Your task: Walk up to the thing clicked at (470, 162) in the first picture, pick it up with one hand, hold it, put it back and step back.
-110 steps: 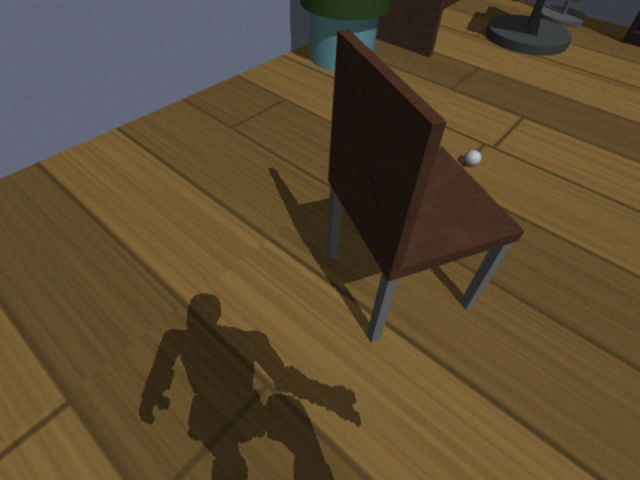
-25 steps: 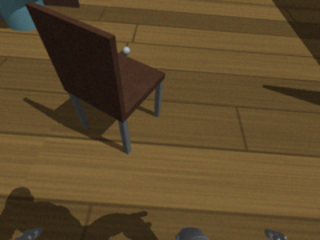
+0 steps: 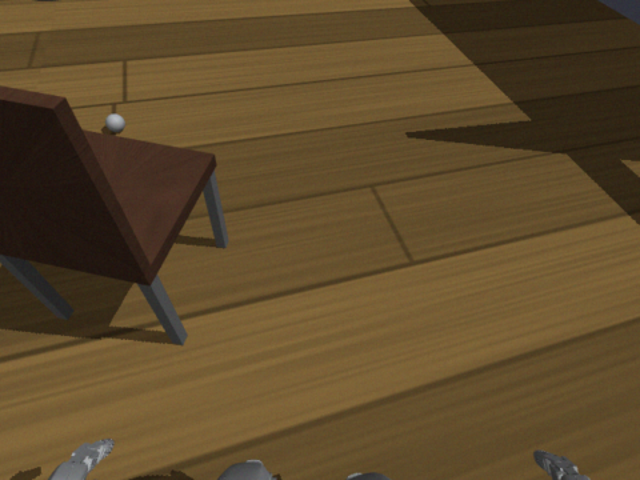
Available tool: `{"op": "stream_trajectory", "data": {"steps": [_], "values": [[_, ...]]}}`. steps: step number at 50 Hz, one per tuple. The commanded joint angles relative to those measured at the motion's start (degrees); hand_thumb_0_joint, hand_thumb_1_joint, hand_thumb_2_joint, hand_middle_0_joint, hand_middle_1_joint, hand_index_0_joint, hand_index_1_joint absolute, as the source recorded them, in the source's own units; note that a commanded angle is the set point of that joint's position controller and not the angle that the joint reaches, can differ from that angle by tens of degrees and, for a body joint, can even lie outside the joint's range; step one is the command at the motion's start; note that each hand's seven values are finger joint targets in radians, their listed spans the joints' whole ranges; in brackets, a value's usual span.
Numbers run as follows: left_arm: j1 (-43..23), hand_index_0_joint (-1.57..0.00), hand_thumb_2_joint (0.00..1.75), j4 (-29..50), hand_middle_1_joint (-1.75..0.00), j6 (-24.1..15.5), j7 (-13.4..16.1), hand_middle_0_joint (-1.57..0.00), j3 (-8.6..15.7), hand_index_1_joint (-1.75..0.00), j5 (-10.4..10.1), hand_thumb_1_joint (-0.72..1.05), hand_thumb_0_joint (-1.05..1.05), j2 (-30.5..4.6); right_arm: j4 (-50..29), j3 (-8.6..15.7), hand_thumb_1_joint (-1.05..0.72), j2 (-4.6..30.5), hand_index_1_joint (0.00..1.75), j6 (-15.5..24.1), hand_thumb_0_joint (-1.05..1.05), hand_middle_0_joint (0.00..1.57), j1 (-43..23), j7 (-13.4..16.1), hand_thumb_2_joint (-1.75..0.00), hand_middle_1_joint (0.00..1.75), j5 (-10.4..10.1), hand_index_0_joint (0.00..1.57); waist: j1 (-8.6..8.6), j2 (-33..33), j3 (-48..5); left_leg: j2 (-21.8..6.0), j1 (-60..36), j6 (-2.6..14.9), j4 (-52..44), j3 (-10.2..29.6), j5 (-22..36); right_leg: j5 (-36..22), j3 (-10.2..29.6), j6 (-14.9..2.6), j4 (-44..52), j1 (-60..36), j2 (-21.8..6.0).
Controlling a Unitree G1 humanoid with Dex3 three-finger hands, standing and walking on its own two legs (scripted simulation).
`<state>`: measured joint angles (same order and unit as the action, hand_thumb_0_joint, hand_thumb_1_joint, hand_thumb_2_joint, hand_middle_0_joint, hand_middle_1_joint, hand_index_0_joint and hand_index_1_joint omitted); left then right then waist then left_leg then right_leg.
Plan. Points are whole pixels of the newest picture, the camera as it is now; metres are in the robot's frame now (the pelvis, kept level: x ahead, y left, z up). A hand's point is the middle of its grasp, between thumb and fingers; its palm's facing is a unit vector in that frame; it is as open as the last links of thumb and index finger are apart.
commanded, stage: walk up
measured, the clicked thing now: (115, 122) +1.64 +0.92 -0.71
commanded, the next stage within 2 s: stand in 1.74 s
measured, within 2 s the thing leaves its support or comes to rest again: neither
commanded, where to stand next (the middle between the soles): +0.05 -0.02 m, yaw -31 degrees
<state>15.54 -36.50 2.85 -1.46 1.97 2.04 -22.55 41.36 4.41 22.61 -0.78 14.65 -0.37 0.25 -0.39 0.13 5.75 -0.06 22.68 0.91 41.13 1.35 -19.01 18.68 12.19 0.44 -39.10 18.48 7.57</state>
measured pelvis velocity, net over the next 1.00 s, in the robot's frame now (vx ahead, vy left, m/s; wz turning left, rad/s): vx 0.00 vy -0.01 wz -0.48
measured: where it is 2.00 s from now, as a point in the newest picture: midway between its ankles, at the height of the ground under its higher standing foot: outside the picture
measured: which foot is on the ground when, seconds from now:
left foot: down 0.00-0.50, up 0.52-0.84, down 0.86-1.00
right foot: down 0.00-0.02, up 0.04-0.46, down 0.48-1.00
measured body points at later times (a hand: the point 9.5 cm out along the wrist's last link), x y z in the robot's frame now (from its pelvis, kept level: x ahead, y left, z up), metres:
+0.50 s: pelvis -0.01 +0.00 +0.00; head +0.02 -0.03 +0.45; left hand +0.16 +0.29 -0.10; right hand -0.04 -0.34 -0.10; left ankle +0.06 +0.10 -0.72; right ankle -0.03 -0.12 -0.72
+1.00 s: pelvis +0.00 -0.01 +0.00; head +0.04 +0.00 +0.45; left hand +0.22 +0.22 -0.12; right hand -0.07 -0.33 -0.09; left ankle +0.07 +0.10 -0.72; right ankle -0.06 -0.12 -0.68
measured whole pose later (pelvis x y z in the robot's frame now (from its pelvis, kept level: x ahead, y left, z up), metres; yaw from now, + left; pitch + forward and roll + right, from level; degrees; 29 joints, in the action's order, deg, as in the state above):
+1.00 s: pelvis +0.00 -0.01 +0.00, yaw -27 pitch -2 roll -1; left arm 13.3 -46.4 0.5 0.4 1.3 0.6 -22.6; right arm 47.1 1.9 21.4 1.8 13.3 -0.6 1.4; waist -0.9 2.1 6.2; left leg -4.1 18.2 0.3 40.2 -3.1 -19.7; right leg 31.3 4.2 -1.1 -54.5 23.2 4.0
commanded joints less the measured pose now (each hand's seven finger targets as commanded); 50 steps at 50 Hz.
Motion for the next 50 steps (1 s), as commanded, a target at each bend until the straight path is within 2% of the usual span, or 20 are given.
{"op": "stream_trajectory", "data": {"steps": [1,3,6,8,14,17,20,23,24,25,27,30,39,42,43,44,45,46,48,50], "values": [[1.0,-0.2,0.9,5.9,-0.3,-1.1,1.8,-0.2,3.3,-0.3,-1.4,0.9,0.0,-6.8,-4.1,5.5,-0.9,17.2,0.3,3.1,0.0,0.2,6.4,2.6,-0.9,0.3,1.8,0.2,-1.8,-15.8,-7.3,-22.3,-21.1,3.87,-23.6,27.7,7.8,12.4,-0.8,-0.74,-17.9,19.2,3.6],[5.7,-0.2,0.9,2.7,-0.3,-0.7,2.4,-0.2,4.5,-0.3,-0.7,0.9,0.0,-13.5,-5.9,6.0,-0.9,19.0,0.3,3.0,0.0,0.2,-1.3,2.1,-0.9,0.3,0.9,0.2,0.13,-11.9,-5.5,-28.4,-10.5,9.45,-25.6,29.8,1.1,12.1,-1.8,-0.07,-27.6,14.1,-3.2],[2.8,-0.2,0.9,0.2,-0.3,-0.9,1.1,-0.2,6.0,-0.3,-1.3,0.9,0.0,-13.6,-5.9,3.9,-0.9,12.7,0.3,3.6,0.0,0.2,-1.2,1.9,-0.9,0.3,1.3,0.2,0.29,-10.2,-2.5,-16.1,-9.9,4.37,-22.6,11.3,13.1,5.0,-2.2,-0.54,-28.7,13.4,-5.0],[3.8,-0.2,0.9,-0.2,-0.3,-0.8,0.3,-0.2,5.4,-0.3,-1.9,0.9,0.0,-12.3,-5.0,3.6,-0.9,13.3,0.3,3.6,0.0,0.2,0.3,1.7,-0.9,0.3,1.2,0.2,-0.29,-12.2,-3.6,-13.4,-11.9,3.13,-20.9,5.2,14.5,2.0,-4.3,-0.47,-27.1,13.5,-4.6],[2.7,-0.2,0.9,-1.0,-0.3,-1.3,0.1,-0.2,4.4,-0.3,-1.9,0.9,0.0,-11.0,-5.5,4.1,-0.9,14.9,0.3,3.5,0.0,0.2,4.7,0.4,-0.9,0.3,1.7,0.2,-3.26,-12.5,-6.4,-14.8,-19.2,5.55,-21.7,2.7,6.6,1.7,-7.4,1.16,-15.9,14.2,-6.2],[2.0,-0.2,0.9,-1.4,-0.3,-1.8,0.4,-0.2,4.5,-0.3,-1.3,0.9,0.0,-11.8,-6.2,4.5,-0.9,15.8,0.3,2.9,0.0,0.2,3.9,-0.2,-0.9,0.3,1.9,0.2,-3.36,-10.9,-5.5,-18.4,-15.9,9.53,-20.8,2.7,4.3,6.3,-10.5,0.75,-11.2,10.6,-8.6],[4.1,-0.2,0.9,-2.9,-0.3,-2.6,0.4,-0.2,4.6,-0.3,-1.0,0.9,0.0,-11.2,-6.5,4.5,-0.9,16.7,0.3,2.4,0.0,0.2,2.1,-0.6,-0.9,0.3,1.8,0.2,-2.04,-11.1,-5.8,-20.1,-11.2,11.05,-16.9,1.0,8.4,7.1,-13.4,-0.53,-4.4,3.4,-8.7],[9.2,-0.2,0.9,-6.0,-0.3,-3.7,0.8,-0.2,5.4,-0.3,-0.7,0.9,0.0,-11.0,-6.3,3.7,-0.9,15.3,0.3,1.6,0.0,0.2,0.4,-0.6,-0.9,0.3,0.9,0.2,1.56,-7.2,-7.5,-18.7,-6.0,8.41,-5.8,-3.1,10.1,0.0,-13.7,-3.13,10.5,-7.6,-7.0],[10.6,-0.2,0.9,-6.7,-0.3,-4.3,1.2,-0.2,6.4,-0.3,-0.4,0.9,0.0,-13.6,-6.3,2.7,-0.9,11.9,0.3,1.4,0.0,0.2,1.5,-0.5,-0.9,0.3,0.5,0.2,2.22,1.3,-7.9,-15.1,-1.7,5.27,3.9,-5.6,4.8,2.2,-5.6,-4.52,15.4,-10.9,-9.2],[8.0,-0.2,0.9,-5.1,-0.3,-4.6,1.5,-0.2,7.5,-0.3,0.3,0.9,0.0,-18.8,-7.1,1.4,-0.9,8.4,0.3,1.2,0.0,0.2,2.4,-0.5,-0.9,0.3,-0.1,0.2,1.27,17.2,-4.7,-6.4,10.5,0.96,13.6,-9.7,-8.6,2.1,15.9,-9.02,20.8,-11.5,-20.4],[2.5,-0.2,0.9,-2.7,-0.3,-4.1,1.8,-0.2,7.3,-0.3,0.0,0.9,0.0,-20.4,-5.9,2.6,-0.9,13.4,0.3,0.8,0.0,0.2,-0.3,0.8,-0.9,0.3,0.2,0.2,2.1,13.3,-0.5,-4.6,9.9,-0.68,20.2,-2.0,-16.9,3.6,23.6,-17.48,20.7,-0.7,-27.1],[0.4,-0.2,0.9,-3.2,-0.3,-4.5,2.4,-0.2,5.6,-0.3,-1.0,0.9,0.0,-14.4,-1.5,2.1,-0.9,12.5,0.3,1.2,0.0,0.2,1.4,0.4,-0.9,0.3,-0.4,0.2,0.14,9.5,-0.8,-4.6,9.4,-0.26,18.2,-0.6,-8.3,-9.1,7.8,-11.49,16.4,-5.0,-16.8],[2.7,-0.2,0.9,-2.6,-0.3,-4.7,2.8,-0.2,5.0,-0.3,-1.0,0.9,0.0,-13.9,0.5,1.0,-0.9,10.7,0.3,3.0,0.0,0.2,0.4,1.3,-0.9,0.3,0.6,0.2,1.53,8.6,-6.8,-1.9,-0.4,0.01,3.4,-2.5,-6.1,-35.9,6.7,-13.14,6.6,-5.9,-17.0],[-1.6,-0.2,0.9,-1.7,-0.3,-4.0,2.7,-0.2,4.1,-0.3,-1.9,0.9,0.0,-12.5,2.7,1.5,-0.9,10.1,0.3,3.8,0.0,0.2,4.7,1.4,-0.9,0.3,0.9,0.2,-1.86,4.5,-8.5,-0.6,-12.9,1.52,-10.2,-3.1,7.0,-28.0,2.9,-9.12,-0.4,1.4,-13.6],[-1.9,-0.2,0.9,-1.4,-0.3,-4.0,2.7,-0.2,3.4,-0.3,-2.2,0.9,0.0,-10.1,2.7,2.2,-0.9,12.1,0.3,4.1,0.0,0.2,5.2,1.5,-0.9,0.3,1.7,0.2,-2.34,-0.6,-9.5,-6.3,-16.4,3.5,-14.2,5.0,8.5,-20.3,1.5,-5.98,-4.4,6.0,-10.9],[-1.4,-0.2,0.9,-1.3,-0.3,-4.0,2.6,-0.2,2.6,-0.3,-2.5,0.9,0.0,-7.8,1.8,3.0,-0.9,16.1,0.3,4.3,0.0,0.2,3.1,1.6,-0.9,0.3,1.9,0.2,-1.81,-10.2,-8.6,-16.9,-18.2,7.74,-19.0,19.3,12.1,-4.5,-3.2,-2.33,-12.2,12.5,-2.5],[-0.6,-0.2,0.9,-3.2,-0.3,-3.5,3.5,-0.2,3.6,-0.3,-2.1,0.9,0.0,-11.6,1.0,3.3,-0.9,17.8,0.3,4.4,0.0,0.2,0.7,1.2,-0.9,0.3,1.0,0.2,-1.71,-11.8,-8.1,-26.3,-12.1,15.73,-20.2,25.8,11.0,15.4,-5.4,-1.39,-19.8,9.7,-3.2],[0.1,-0.2,0.9,-4.2,-0.3,-3.6,3.5,-0.2,3.7,-0.3,-1.6,0.9,0.0,-13.3,0.6,3.6,-0.9,18.3,0.3,4.4,0.0,0.2,-1.6,1.1,-0.9,0.3,0.9,0.2,-0.57,-11.9,-6.5,-28.7,-9.6,18.96,-19.9,28.5,10.9,17.1,-3.9,-1.25,-22.1,8.8,-6.4],[-0.8,-0.2,0.9,-5.8,-0.3,-4.1,2.7,-0.2,4.1,-0.3,-1.6,0.9,0.0,-12.9,0.4,2.2,-0.9,14.9,0.3,4.2,0.0,0.2,-3.1,1.1,-0.9,0.3,1.4,0.2,0.18,-8.4,-3.9,-19.8,-8.4,13.66,-16.7,14.0,15.7,15.3,-5.7,-1.6,-17.3,7.4,-6.6],[-0.6,-0.2,0.9,-7.0,-0.3,-4.3,1.9,-0.2,4.1,-0.3,-1.9,0.9,0.0,-11.5,1.4,1.9,-0.9,14.6,0.3,4.1,0.0,0.2,-2.3,1.1,-0.9,0.3,1.5,0.2,-0.12,-11.4,-3.2,-15.3,-7.9,9.75,-15.3,7.4,18.4,9.4,-9.3,-1.75,-13.0,6.1,-5.9]]}}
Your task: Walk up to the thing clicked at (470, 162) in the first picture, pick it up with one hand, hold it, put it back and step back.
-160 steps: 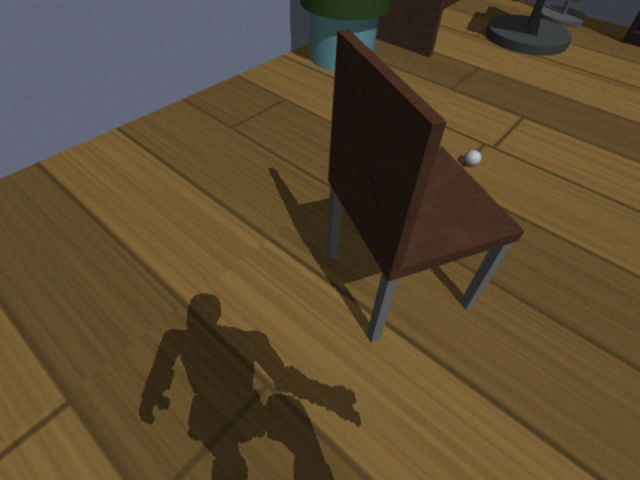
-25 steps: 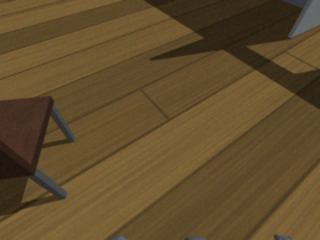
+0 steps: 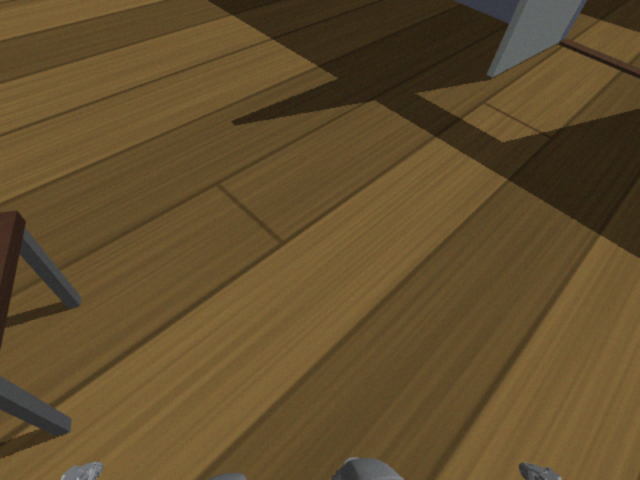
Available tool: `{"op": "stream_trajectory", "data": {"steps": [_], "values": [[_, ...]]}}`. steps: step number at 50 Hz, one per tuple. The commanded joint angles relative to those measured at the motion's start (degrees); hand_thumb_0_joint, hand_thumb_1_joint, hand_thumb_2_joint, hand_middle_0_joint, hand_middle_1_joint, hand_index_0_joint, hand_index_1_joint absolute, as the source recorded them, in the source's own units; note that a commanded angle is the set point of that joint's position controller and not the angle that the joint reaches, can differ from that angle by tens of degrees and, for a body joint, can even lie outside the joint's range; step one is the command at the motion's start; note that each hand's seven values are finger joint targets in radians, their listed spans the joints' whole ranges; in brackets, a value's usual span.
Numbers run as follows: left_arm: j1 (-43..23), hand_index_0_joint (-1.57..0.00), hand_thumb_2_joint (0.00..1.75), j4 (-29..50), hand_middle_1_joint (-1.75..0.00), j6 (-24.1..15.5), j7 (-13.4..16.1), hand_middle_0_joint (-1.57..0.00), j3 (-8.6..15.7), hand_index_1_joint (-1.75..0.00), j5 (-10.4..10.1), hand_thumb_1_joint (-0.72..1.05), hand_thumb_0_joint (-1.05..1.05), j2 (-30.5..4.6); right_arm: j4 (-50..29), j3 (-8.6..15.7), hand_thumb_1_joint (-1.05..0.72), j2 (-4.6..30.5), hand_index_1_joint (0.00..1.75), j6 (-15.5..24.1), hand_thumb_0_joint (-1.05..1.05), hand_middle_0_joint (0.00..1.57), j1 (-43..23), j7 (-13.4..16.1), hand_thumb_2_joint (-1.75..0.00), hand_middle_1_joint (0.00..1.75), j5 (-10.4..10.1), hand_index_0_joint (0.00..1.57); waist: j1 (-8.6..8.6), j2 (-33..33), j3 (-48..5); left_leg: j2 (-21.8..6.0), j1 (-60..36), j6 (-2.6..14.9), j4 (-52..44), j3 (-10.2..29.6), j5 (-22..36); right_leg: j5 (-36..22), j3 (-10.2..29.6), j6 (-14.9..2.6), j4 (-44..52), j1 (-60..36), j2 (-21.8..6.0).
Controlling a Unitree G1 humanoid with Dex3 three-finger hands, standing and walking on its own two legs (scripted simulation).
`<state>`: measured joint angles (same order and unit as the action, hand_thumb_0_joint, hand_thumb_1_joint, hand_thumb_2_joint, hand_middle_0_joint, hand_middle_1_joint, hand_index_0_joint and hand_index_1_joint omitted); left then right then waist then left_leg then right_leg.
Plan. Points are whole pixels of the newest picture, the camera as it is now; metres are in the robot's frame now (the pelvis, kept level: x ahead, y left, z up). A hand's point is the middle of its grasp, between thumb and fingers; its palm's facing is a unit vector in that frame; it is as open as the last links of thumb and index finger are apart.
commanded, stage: walk up
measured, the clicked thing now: out of the picture +1.03 +1.58 -0.71
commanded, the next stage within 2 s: stand in 0.74 s
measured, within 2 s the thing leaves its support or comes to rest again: neither
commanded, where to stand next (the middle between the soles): +0.05 +0.01 m, yaw -3 degrees
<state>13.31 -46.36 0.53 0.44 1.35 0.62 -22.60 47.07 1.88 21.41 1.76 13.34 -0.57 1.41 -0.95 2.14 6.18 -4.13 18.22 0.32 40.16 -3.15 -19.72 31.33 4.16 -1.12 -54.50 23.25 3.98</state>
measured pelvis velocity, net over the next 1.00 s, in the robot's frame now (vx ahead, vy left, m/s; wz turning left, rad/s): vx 0.00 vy -0.01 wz -0.08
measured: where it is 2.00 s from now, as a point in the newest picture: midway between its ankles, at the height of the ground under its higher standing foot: outside the picture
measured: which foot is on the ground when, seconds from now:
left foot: down 0.00-1.00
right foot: down 0.00-1.00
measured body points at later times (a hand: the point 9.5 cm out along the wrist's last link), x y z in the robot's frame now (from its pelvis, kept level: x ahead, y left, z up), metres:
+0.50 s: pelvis -0.01 -0.01 +0.01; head +0.00 -0.02 +0.46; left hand +0.10 +0.30 -0.11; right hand +0.03 -0.31 -0.13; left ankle +0.02 +0.12 -0.72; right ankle +0.00 -0.15 -0.72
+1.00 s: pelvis +0.00 -0.01 +0.02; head +0.01 -0.01 +0.47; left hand +0.13 +0.27 -0.11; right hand +0.06 -0.32 -0.10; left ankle +0.02 +0.12 -0.72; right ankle +0.00 -0.15 -0.72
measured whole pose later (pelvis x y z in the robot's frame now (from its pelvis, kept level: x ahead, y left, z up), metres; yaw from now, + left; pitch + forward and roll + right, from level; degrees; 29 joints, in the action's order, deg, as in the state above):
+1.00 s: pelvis +0.00 -0.01 +0.02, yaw -5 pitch -3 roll +0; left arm 4.3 -64.1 -1.2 -0.1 -1.0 0.6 -20.1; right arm 64.3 0.9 20.1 0.5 4.6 -1.0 0.2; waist -1.4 0.9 3.1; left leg -2.9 7.7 -1.5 21.5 -4.3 -11.0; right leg 11.2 4.9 1.7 -22.8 9.1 -0.4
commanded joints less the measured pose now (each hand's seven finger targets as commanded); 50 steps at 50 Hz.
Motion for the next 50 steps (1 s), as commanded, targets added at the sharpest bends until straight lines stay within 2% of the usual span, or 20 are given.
{"op": "stream_trajectory", "data": {"steps": [1,2,5,6,7,8,9,10,12,14,15,17,19,21,29,36,37,42,46,50], "values": [[1.5,-0.2,0.9,2.4,-0.3,-2.2,-0.2,-0.2,4.3,-0.3,-0.7,0.9,0.0,-10.7,-3.6,4.3,-0.9,16.2,0.3,1.4,0.0,0.2,-1.1,1.1,-0.9,0.3,0.4,0.2,0.1,-15.4,-3.8,-10.4,-2.9,9.83,-13.8,10.5,19.3,-5.2,-3.1,-0.03,6.3,-0.8,-2.6],[1.4,-0.2,0.9,1.7,-0.3,-2.5,-0.2,-0.2,4.2,-0.3,-0.7,0.9,0.0,-10.2,-3.5,4.1,-0.9,16.1,0.3,0.9,0.0,0.2,-2.0,0.9,-0.9,0.3,0.5,0.2,-0.2,-16.4,-4.1,-9.3,-2.5,9.37,-12.9,9.6,19.4,-6.6,-4.6,0.33,10.2,-3.2,-2.0],[6.8,-0.2,0.9,-2.1,-0.3,-3.7,0.8,-0.2,4.1,-0.3,-0.1,0.9,0.0,-9.3,-4.2,3.4,-0.9,14.6,0.3,-0.9,0.0,0.2,-4.5,0.3,-0.9,0.3,-0.2,0.2,2.65,-15.3,-7.9,-7.2,-2.0,7.04,-3.5,4.7,16.5,-18.3,-7.0,0.01,26.6,-12.3,-0.2],[7.1,-0.2,0.9,-2.6,-0.3,-4.2,1.2,-0.2,4.7,-0.3,0.4,0.9,0.0,-11.1,-4.3,2.8,-0.9,12.6,0.3,-1.1,0.0,0.2,-3.5,0.2,-0.9,0.3,-0.5,0.2,2.68,-11.5,-9.0,-6.5,1.1,5.56,0.3,4.1,13.9,-19.6,-2.5,-0.47,27.7,-16.4,-1.7],[5.6,-0.2,0.9,-2.4,-0.3,-4.8,1.5,-0.2,5.3,-0.3,1.1,0.9,0.0,-13.9,-4.5,2.0,-0.9,9.6,0.3,-1.3,0.0,0.2,-2.5,0.2,-0.9,0.3,-0.9,0.2,1.9,-2.6,-8.6,-3.7,8.1,2.89,5.6,2.8,6.7,-21.3,9.9,-2.65,28.7,-19.1,-8.2],[2.6,-0.2,0.9,-1.2,-0.3,-5.4,1.7,-0.2,5.4,-0.3,1.4,0.9,0.0,-16.1,-4.6,1.3,-0.9,8.0,0.3,-1.6,0.0,0.2,-2.4,0.2,-0.9,0.3,-1.0,0.2,0.9,2.3,-7.2,-0.5,12.0,0.42,8.1,1.4,-7.9,-22.0,25.3,-8.09,32.8,-16.4,-19.7],[-1.0,-0.2,0.9,-0.8,-0.3,-5.1,1.8,-0.2,5.6,-0.3,1.2,0.9,0.0,-19.5,-3.4,2.7,-0.9,11.6,0.3,-2.1,0.0,0.2,-3.9,0.8,-0.9,0.3,-0.6,0.2,1.2,3.7,-5.5,-1.6,6.1,0.76,11.7,4.9,-14.6,-22.3,27.2,-14.15,31.2,-6.4,-23.6],[-2.7,-0.2,0.9,-0.7,-0.3,-5.0,1.6,-0.2,5.2,-0.3,0.7,0.9,0.0,-17.3,-1.9,3.1,-0.9,12.6,0.3,-1.9,0.0,0.2,-2.6,0.8,-0.9,0.3,-0.6,0.2,-0.16,2.4,-4.3,-2.2,1.8,0.9,9.5,5.4,-13.4,-22.1,23.6,-13.83,29.8,-2.2,-21.4],[-5.0,-0.2,0.9,-1.2,-0.3,-4.9,1.4,-0.2,4.0,-0.3,0.5,0.9,0.0,-14.3,0.0,3.0,-0.9,11.9,0.3,-1.2,0.0,0.2,-1.8,0.3,-0.9,0.3,-1.4,0.2,-1.63,2.1,-4.1,-1.1,-0.5,2.01,-0.3,3.6,-5.6,-22.9,13.3,-8.05,27.3,-4.1,-14.5],[-6.4,-0.2,0.9,-1.9,-0.3,-4.8,1.3,-0.2,3.6,-0.3,0.1,0.9,0.0,-13.5,2.0,3.0,-0.9,11.5,0.3,-0.9,0.0,0.2,-0.2,0.1,-0.9,0.3,-1.1,0.2,-1.99,3.7,-5.7,-1.7,-6.1,2.25,-7.6,4.5,7.9,-23.6,9.1,-4.77,24.2,-2.2,-10.9],[-5.4,-0.2,0.9,-2.1,-0.3,-4.7,1.2,-0.2,3.1,-0.3,-0.1,0.9,0.0,-12.2,2.2,3.3,-0.9,12.9,0.3,-0.7,0.0,0.2,-0.5,0.2,-0.9,0.3,-0.6,0.2,-1.52,1.5,-7.3,-4.1,-8.4,3.44,-10.1,7.7,9.9,-24.7,7.5,-3.59,21.9,-1.4,-9.2],[-2.8,-0.2,0.9,-4.4,-0.3,-4.4,1.0,-0.2,2.7,-0.3,-0.4,0.9,0.0,-11.2,2.1,3.1,-0.9,14.4,0.3,-0.6,0.0,0.2,-5.7,-0.1,-0.9,0.3,-0.8,0.2,1.49,-2.1,-6.3,-7.1,-1.6,5.92,-13.3,12.4,-0.2,-12.4,4.1,-2.13,22.5,-5.2,-5.1],[-3.0,-0.2,0.9,-6.3,-0.3,-4.6,1.0,-0.2,2.7,-0.3,0.1,0.9,0.0,-11.9,3.1,2.5,-0.9,12.9,0.3,-1.2,0.0,0.2,-7.2,-0.6,-0.9,0.3,-0.9,0.2,1.73,-0.9,-4.2,-4.4,1.0,4.21,-12.0,9.0,-3.9,-8.7,8.6,-3.06,27.0,-7.5,-7.1],[-5.3,-0.2,0.9,-6.6,-0.3,-4.8,0.9,-0.2,3.0,-0.3,0.1,0.9,0.0,-13.5,4.8,2.1,-0.9,12.1,0.3,-1.2,0.0,0.2,-5.4,-0.6,-0.9,0.3,-0.7,0.2,0.14,0.4,-4.2,-1.9,-1.4,2.75,-10.9,5.9,-3.8,-9.1,12.2,-3.99,29.1,-5.2,-9.7],[-6.6,-0.2,0.9,-10.1,-0.3,-4.4,0.9,-0.2,1.8,-0.3,-0.5,0.9,0.0,-11.1,8.7,1.7,-0.9,12.4,0.3,-0.6,0.0,0.2,-8.0,-0.6,-0.9,0.3,-1.0,0.2,1.1,-2.7,-5.9,-5.0,-4.8,3.54,-18.2,7.6,1.8,-21.9,5.4,-1.39,27.2,-9.3,-6.5],[-8.0,-0.2,0.9,-12.0,-0.3,-4.1,1.2,-0.2,1.4,-0.3,-0.4,0.9,0.0,-11.2,10.6,2.1,-0.9,12.3,0.3,-0.9,0.0,0.2,-9.3,-0.3,-0.9,0.3,-1.0,0.2,0.4,-3.8,-7.9,-4.4,-9.6,2.88,-17.3,4.2,7.2,-29.3,5.8,-1.26,28.4,-10.1,-8.0],[-9.7,-0.2,0.9,-12.8,-0.3,-3.6,0.7,-0.2,0.7,-0.3,-0.4,0.9,0.0,-10.0,11.2,1.3,-0.9,10.6,0.3,-0.5,0.0,0.2,-9.0,0.0,-0.9,0.3,-1.2,0.2,-0.16,-1.0,-8.1,-4.1,-9.4,1.7,-19.5,6.1,11.8,-32.7,5.4,-0.89,30.1,-12.0,-9.4],[-10.2,-0.2,0.9,-13.9,-0.3,-2.8,0.2,-0.2,0.4,-0.3,-0.4,0.9,0.0,-10.0,12.8,1.4,-0.9,11.2,0.3,-0.2,0.0,0.2,-10.8,0.4,-0.9,0.3,-1.1,0.2,0.12,-2.9,-7.2,-4.4,-12.4,0.84,-21.6,5.4,13.6,-30.8,4.7,-0.09,32.9,-11.7,-9.0],[-10.6,-0.2,0.9,-14.6,-0.3,-2.9,0.1,-0.2,0.4,-0.3,-0.3,0.9,0.0,-10.0,13.7,1.3,-0.9,11.2,0.3,0.1,0.0,0.2,-10.6,0.5,-0.9,0.3,-1.1,0.2,-0.12,-3.5,-9.8,-4.4,-14.6,0.46,-21.8,4.6,18.5,-35.6,4.3,0.1,33.7,-14.8,-9.7],[-11.3,-0.2,0.9,-15.1,-0.3,-2.7,0.1,-0.2,0.3,-0.3,-0.1,0.9,0.0,-10.0,14.3,1.2,-0.9,10.7,0.3,-0.3,0.0,0.2,-11.9,0.5,-0.9,0.3,-1.0,0.2,0.04,-2.8,-6.8,-4.0,-13.2,0.08,-23.5,4.6,11.7,-29.0,4.6,0.22,36.7,-12.8,-9.8]]}}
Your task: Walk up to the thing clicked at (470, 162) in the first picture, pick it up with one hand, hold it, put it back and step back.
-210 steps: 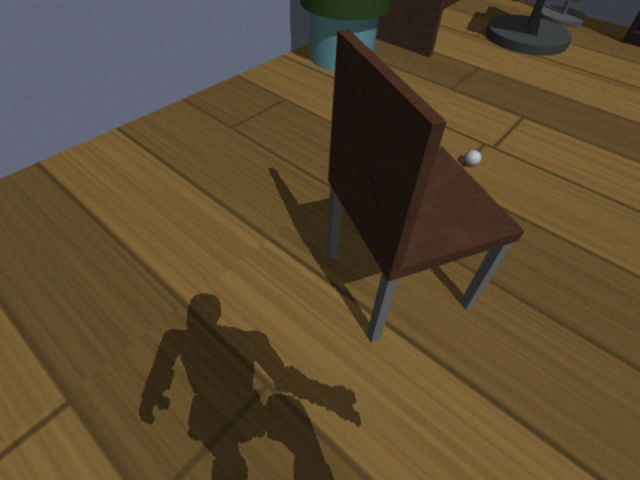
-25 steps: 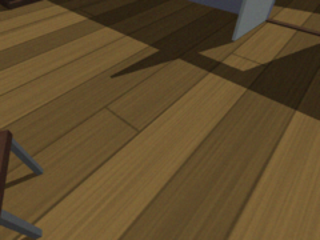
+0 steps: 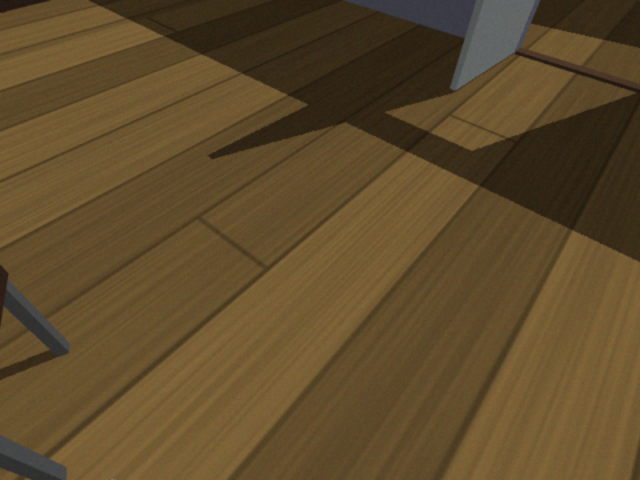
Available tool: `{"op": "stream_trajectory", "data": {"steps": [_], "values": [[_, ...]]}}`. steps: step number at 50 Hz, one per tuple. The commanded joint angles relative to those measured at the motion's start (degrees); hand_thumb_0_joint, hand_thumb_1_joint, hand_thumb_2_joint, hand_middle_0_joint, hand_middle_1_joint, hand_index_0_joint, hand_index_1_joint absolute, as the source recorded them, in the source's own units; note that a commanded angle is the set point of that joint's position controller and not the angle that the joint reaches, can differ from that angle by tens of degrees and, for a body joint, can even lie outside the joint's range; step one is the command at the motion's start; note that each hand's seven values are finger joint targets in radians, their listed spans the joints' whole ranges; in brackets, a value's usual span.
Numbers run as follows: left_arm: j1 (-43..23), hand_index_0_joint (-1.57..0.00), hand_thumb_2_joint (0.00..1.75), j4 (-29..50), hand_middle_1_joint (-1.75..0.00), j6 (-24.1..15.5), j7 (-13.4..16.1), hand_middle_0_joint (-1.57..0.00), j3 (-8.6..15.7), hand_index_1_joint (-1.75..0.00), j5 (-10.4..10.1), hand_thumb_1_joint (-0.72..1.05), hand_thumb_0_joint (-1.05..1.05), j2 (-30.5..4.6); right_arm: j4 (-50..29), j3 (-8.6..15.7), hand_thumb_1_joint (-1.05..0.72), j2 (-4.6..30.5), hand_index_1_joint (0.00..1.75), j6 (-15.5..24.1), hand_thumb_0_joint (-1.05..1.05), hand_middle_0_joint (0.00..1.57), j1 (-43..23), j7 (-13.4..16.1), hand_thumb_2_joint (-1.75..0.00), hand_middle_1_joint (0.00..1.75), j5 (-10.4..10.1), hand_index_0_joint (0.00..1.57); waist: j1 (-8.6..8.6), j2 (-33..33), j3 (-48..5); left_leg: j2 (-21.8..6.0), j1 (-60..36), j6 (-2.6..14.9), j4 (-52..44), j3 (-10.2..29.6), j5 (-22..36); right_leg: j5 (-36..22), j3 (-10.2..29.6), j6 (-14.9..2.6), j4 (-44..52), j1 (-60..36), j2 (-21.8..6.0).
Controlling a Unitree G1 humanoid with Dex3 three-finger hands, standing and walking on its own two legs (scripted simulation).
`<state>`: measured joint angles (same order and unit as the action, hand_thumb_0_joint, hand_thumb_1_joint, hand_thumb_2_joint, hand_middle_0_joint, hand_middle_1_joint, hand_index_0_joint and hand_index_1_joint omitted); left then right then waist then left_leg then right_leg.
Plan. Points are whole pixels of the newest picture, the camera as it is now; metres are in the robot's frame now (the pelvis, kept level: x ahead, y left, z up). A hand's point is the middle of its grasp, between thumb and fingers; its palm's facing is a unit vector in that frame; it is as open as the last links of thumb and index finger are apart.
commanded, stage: stand
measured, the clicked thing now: out of the picture +0.89 +1.67 -0.74
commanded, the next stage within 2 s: none
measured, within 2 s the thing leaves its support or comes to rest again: neither
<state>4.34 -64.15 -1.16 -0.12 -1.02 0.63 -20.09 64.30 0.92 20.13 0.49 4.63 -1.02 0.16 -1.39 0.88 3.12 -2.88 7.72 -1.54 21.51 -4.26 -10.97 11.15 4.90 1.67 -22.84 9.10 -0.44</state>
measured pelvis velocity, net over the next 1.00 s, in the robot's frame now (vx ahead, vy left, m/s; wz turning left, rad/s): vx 0.02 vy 0.00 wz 0.02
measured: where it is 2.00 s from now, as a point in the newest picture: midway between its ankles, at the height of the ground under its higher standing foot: outside the picture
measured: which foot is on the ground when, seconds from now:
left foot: down 0.00-1.00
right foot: down 0.00-1.00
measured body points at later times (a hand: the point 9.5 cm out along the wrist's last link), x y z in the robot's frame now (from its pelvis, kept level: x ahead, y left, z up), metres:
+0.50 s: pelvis +0.01 +0.00 +0.00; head +0.02 +0.00 +0.45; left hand +0.07 +0.30 -0.13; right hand +0.08 -0.30 -0.14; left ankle +0.01 +0.13 -0.74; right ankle +0.02 -0.14 -0.74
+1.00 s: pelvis +0.02 +0.00 +0.00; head +0.03 +0.00 +0.45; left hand +0.10 +0.30 -0.13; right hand +0.10 -0.30 -0.13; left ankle +0.01 +0.13 -0.74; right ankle +0.02 -0.14 -0.74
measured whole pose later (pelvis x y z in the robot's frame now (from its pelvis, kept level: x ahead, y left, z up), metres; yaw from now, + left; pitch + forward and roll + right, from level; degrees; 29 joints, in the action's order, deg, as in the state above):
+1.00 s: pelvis +0.02 +0.00 +0.00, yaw +1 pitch -2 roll +0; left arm 5.4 -64.5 -0.7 0.0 -0.4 0.7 -20.2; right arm 65.3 0.8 19.7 0.3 5.2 -0.9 0.3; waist -0.9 0.4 2.5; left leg -3.0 6.1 -2.0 18.4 -3.1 -10.5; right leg 10.9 3.6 1.3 -19.2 6.7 -0.4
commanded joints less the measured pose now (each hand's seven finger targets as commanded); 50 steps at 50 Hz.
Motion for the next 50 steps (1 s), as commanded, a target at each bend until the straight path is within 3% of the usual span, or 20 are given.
{"op": "stream_trajectory", "data": {"steps": [1,9,11,19,23,35,37,38,43,48,50], "values": [[-2.1,-0.2,0.9,2.6,-0.3,-1.1,0.7,-0.2,2.7,-0.3,-0.1,0.9,0.0,-12.4,-2.9,2.4,-0.9,12.5,0.3,1.0,0.0,0.2,-3.1,0.9,-0.9,0.3,0.3,0.2,0.34,-2.1,-4.6,-5.3,-3.7,2.12,-4.8,5.5,2.9,-9.5,4.0,-2.46,5.3,0.8,-5.6],[-2.2,-0.2,0.9,2.3,-0.3,-1.1,0.5,-0.2,3.1,-0.3,0.1,0.9,0.0,-13.0,-2.3,2.4,-0.9,12.0,0.3,0.9,0.0,0.2,-2.3,0.5,-0.9,0.3,0.6,0.2,0.27,-0.9,-2.3,-4.8,-2.2,1.95,-6.2,6.1,-4.6,1.7,4.5,-2.47,8.6,3.8,-5.5],[-2.0,-0.2,0.9,2.4,-0.3,-1.1,0.5,-0.2,3.1,-0.3,0.0,0.9,0.0,-12.6,-2.4,2.5,-0.9,11.9,0.3,1.1,0.0,0.2,-2.9,0.5,-0.9,0.3,0.5,0.2,0.45,-0.2,-3.9,-5.3,-3.6,2.02,-6.0,6.3,-1.0,-2.9,4.1,-2.55,7.4,3.0,-5.5],[-0.8,-0.2,0.9,2.3,-0.3,-1.0,0.5,-0.2,3.0,-0.3,-0.2,0.9,0.0,-12.3,-2.0,2.4,-0.9,12.3,0.3,1.2,0.0,0.2,-2.6,0.8,-0.9,0.3,0.4,0.2,0.69,-1.1,-5.7,-5.5,-4.5,2.15,-5.5,6.1,3.8,-9.0,3.3,-2.66,6.0,0.7,-5.7],[-0.4,-0.2,0.9,2.1,-0.3,-0.8,0.5,-0.2,3.0,-0.3,-0.2,0.9,0.0,-12.3,-1.8,2.2,-0.9,12.2,0.3,1.1,0.0,0.2,-2.2,0.9,-0.9,0.3,0.3,0.2,0.66,-0.9,-5.1,-5.4,-4.1,2.01,-5.8,6.0,2.8,-8.3,3.2,-2.63,5.9,0.8,-5.7],[-0.2,-0.2,0.9,2.4,-0.3,-0.6,0.7,-0.2,3.1,-0.3,-0.3,0.9,0.0,-12.3,-1.8,2.1,-0.9,12.3,0.3,1.0,0.0,0.2,-1.8,1.2,-0.9,0.3,0.4,0.2,0.9,-2.0,-5.8,-5.6,-4.8,2.04,-4.9,5.7,9.8,-14.3,2.6,-2.5,5.2,-1.4,-6.1],[-0.3,-0.2,0.9,2.3,-0.3,-0.6,0.8,-0.2,3.1,-0.3,-0.3,0.9,0.0,-12.3,-1.9,2.0,-0.9,12.1,0.3,1.0,0.0,0.2,-1.8,1.2,-0.9,0.3,0.4,0.2,0.86,-1.8,-4.7,-5.5,-4.1,2.03,-5.2,5.7,7.7,-12.4,2.5,-2.33,5.7,-1.0,-6.0],[-0.5,-0.2,0.9,2.4,-0.3,-0.6,0.8,-0.2,3.1,-0.3,-0.1,0.9,0.0,-12.5,-2.1,2.1,-0.9,12.0,0.3,1.0,0.0,0.2,-1.9,1.2,-0.9,0.3,0.3,0.2,0.66,-0.9,-5.6,-5.8,-5.3,1.97,-5.0,5.8,9.7,-13.8,2.2,-2.46,5.0,-1.1,-6.0],[-1.0,-0.2,0.9,2.6,-0.3,-0.6,0.8,-0.2,3.3,-0.3,-0.2,0.9,0.0,-12.4,-2.3,2.1,-0.9,12.0,0.3,0.9,0.0,0.2,-1.8,1.2,-0.9,0.3,0.3,0.2,0.69,-1.0,-4.8,-5.5,-4.3,2.0,-5.3,5.7,7.7,-12.6,2.4,-2.38,5.9,-1.2,-6.1],[-0.9,-0.2,0.9,3.0,-0.3,-0.7,0.8,-0.2,3.2,-0.3,-0.2,0.9,0.0,-12.3,-2.5,2.1,-0.9,12.1,0.3,1.0,0.0,0.2,-2.0,1.2,-0.9,0.3,0.3,0.2,0.82,-1.7,-5.4,-5.7,-5.1,1.76,-5.1,5.9,10.3,-13.9,2.1,-2.42,5.8,-1.7,-6.1],[-1.3,-0.2,0.9,3.0,-0.3,-0.6,0.8,-0.2,3.3,-0.3,-0.2,0.9,0.0,-12.3,-2.5,2.1,-0.9,12.1,0.3,1.0,0.0,0.2,-2.0,1.2,-0.9,0.3,0.4,0.2,0.85,-1.5,-5.1,-5.5,-4.6,1.94,-5.3,5.5,8.3,-13.0,2.5,-2.48,6.1,-1.8,-6.3]]}}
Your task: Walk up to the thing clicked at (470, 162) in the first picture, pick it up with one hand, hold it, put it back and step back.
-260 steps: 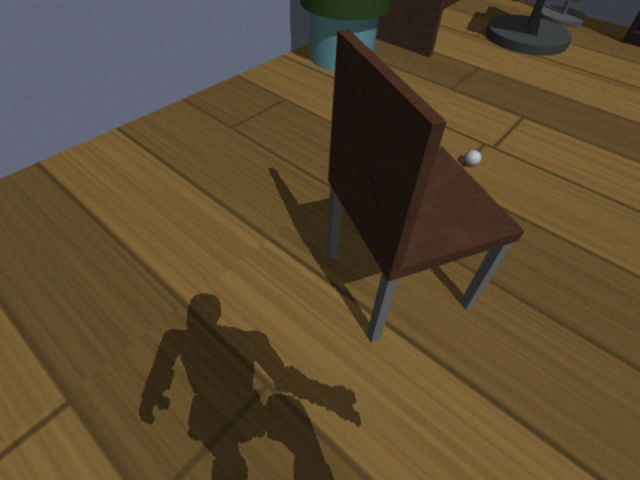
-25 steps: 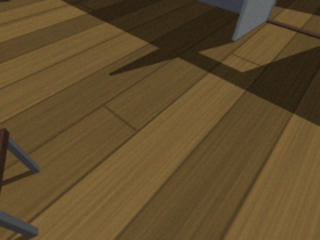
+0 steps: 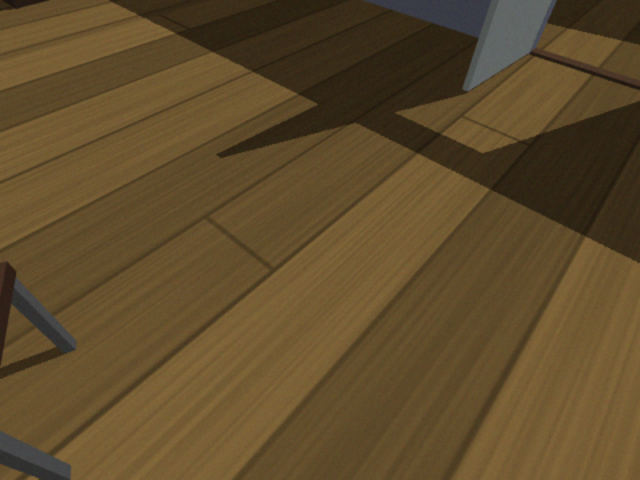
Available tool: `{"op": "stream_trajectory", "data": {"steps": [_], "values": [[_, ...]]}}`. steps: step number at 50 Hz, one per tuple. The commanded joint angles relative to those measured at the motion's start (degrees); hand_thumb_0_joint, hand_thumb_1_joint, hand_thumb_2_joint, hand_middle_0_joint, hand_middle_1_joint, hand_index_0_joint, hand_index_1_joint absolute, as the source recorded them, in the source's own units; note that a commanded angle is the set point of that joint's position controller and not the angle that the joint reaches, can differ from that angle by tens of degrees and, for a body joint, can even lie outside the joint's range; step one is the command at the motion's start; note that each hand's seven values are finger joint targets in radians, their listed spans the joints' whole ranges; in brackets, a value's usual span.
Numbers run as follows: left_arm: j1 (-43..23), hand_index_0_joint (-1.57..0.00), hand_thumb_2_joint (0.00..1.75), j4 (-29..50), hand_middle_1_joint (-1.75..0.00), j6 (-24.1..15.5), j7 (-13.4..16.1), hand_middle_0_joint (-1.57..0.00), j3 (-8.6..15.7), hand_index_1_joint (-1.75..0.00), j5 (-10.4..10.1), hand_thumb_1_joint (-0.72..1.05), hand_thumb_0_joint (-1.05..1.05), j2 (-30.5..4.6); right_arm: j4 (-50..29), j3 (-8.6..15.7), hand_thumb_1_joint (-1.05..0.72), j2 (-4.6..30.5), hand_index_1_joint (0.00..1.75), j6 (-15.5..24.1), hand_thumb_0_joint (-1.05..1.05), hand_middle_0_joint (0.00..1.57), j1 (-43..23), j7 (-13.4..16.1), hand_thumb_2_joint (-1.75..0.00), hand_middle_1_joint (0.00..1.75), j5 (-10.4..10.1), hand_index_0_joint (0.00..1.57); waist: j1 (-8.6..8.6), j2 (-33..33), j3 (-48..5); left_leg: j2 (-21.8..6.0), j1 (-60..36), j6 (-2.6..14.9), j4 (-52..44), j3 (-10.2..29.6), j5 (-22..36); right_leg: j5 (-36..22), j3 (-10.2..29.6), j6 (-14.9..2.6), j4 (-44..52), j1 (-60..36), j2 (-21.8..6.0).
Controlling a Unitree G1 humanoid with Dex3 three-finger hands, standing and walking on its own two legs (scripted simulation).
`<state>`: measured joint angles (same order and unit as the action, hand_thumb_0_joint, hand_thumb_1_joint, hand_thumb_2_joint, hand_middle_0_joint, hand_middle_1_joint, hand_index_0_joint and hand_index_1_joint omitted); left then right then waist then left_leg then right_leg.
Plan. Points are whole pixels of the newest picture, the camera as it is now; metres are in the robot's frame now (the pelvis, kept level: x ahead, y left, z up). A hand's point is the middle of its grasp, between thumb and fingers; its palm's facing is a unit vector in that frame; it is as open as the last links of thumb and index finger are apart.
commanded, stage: stand
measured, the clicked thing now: out of the picture +0.91 +1.66 -0.74
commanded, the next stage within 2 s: walk up in 1.34 s
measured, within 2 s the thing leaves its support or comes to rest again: neither
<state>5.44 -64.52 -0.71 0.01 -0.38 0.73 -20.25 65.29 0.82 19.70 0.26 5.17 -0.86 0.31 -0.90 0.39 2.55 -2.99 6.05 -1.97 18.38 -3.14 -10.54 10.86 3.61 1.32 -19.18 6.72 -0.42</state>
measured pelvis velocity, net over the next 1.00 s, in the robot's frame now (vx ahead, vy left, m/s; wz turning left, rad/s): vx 0.00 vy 0.00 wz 0.01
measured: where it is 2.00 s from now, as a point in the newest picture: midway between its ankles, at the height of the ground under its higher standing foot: outside the picture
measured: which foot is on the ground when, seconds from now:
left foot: down 0.00-1.00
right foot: down 0.00-1.00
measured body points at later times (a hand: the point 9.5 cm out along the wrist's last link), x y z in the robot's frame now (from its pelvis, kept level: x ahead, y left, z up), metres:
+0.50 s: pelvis +0.00 +0.00 +0.00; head +0.01 +0.00 +0.45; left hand +0.07 +0.30 -0.13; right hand +0.07 -0.30 -0.13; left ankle -0.01 +0.14 -0.75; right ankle +0.00 -0.14 -0.75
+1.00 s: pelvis +0.00 +0.00 +0.00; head +0.01 +0.00 +0.45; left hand +0.07 +0.31 -0.13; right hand +0.07 -0.30 -0.13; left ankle -0.01 +0.14 -0.75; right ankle +0.00 -0.14 -0.75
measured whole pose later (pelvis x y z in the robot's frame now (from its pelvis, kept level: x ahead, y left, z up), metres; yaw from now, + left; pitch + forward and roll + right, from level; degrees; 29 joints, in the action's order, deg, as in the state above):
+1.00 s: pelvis +0.00 +0.00 +0.00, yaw +0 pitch -2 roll +0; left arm 7.2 -64.0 -0.4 -0.1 -0.5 0.9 -20.5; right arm 65.0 0.8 19.7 0.3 6.5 -0.8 0.4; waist -0.4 0.3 2.5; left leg -2.4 6.0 -1.6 18.3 -2.9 -10.4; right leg 11.0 3.3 1.6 -19.2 6.6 -1.0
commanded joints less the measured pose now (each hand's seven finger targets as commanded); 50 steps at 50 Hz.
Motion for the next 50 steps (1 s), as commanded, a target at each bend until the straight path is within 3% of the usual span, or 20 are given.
{"op": "stream_trajectory", "data": {"steps": [1,3,6,14,31,36,50], "values": [[-2.0,-0.2,0.9,3.4,-0.3,-1.0,0.6,-0.2,2.6,-0.3,-0.2,0.9,0.0,-12.1,-3.7,2.2,-0.9,12.6,0.3,1.2,0.0,0.2,-2.6,1.1,-0.9,0.3,0.3,0.2,0.39,-1.3,-4.9,-5.5,-3.2,2.37,-2.2,4.4,8.2,-12.5,3.4,-2.13,2.3,0.8,-6.2],[-1.7,-0.2,0.9,3.3,-0.3,-1.1,0.7,-0.2,2.6,-0.3,-0.2,0.9,0.0,-12.2,-3.7,2.3,-0.9,12.6,0.3,1.2,0.0,0.2,-2.5,1.0,-0.9,0.3,0.1,0.2,0.34,-0.8,-5.0,-5.5,-3.7,2.49,-1.9,4.5,8.7,-13.3,3.4,-2.06,2.6,0.6,-6.3],[-2.0,-0.2,0.9,3.3,-0.3,-1.0,0.7,-0.2,2.5,-0.3,-0.1,0.9,0.0,-12.2,-3.6,2.2,-0.9,12.3,0.3,0.9,0.0,0.2,-2.4,1.0,-0.9,0.3,0.1,0.2,0.12,0.0,-3.6,-5.2,-3.2,2.34,-2.5,4.5,5.2,-9.7,3.5,-2.03,3.2,2.4,-6.0],[-1.6,-0.2,0.9,3.5,-0.3,-1.2,0.7,-0.2,2.6,-0.3,-0.3,0.9,0.0,-12.4,-3.6,2.3,-0.9,12.3,0.3,1.1,0.0,0.2,-1.8,1.0,-0.9,0.3,0.2,0.2,0.21,-0.8,-5.0,-5.4,-3.2,2.56,-2.1,4.6,8.0,-12.6,3.5,-2.35,2.4,0.4,-6.4],[-0.7,-0.2,0.9,3.6,-0.3,-0.9,0.6,-0.2,2.3,-0.3,-0.1,0.9,0.0,-12.1,-3.7,2.2,-0.9,12.5,0.3,1.0,0.0,0.2,-1.9,0.9,-0.9,0.3,0.2,0.2,0.46,-0.8,-2.9,-5.2,-2.3,2.41,-2.7,5.2,4.5,-7.2,3.3,-2.19,3.3,2.4,-5.8],[-0.3,-0.2,0.9,3.8,-0.3,-1.1,0.5,-0.2,2.5,-0.3,-0.1,0.9,0.0,-12.4,-3.9,2.3,-0.9,12.7,0.3,1.1,0.0,0.2,-1.4,0.9,-0.9,0.3,0.3,0.2,0.49,-1.1,-4.4,-5.2,-3.2,2.81,-2.3,4.8,5.8,-10.1,3.7,-2.32,2.9,1.2,-6.4],[-0.4,-0.2,0.9,3.9,-0.3,-0.8,0.6,-0.2,2.4,-0.3,-0.1,0.9,0.0,-12.2,-3.9,2.2,-0.9,12.8,0.3,1.2,0.0,0.2,-1.2,1.1,-0.9,0.3,0.2,0.2,0.6,-0.5,-2.7,-5.3,-2.4,2.62,-2.7,5.3,6.5,-9.0,3.1,-2.25,2.6,2.2,-6.2]]}}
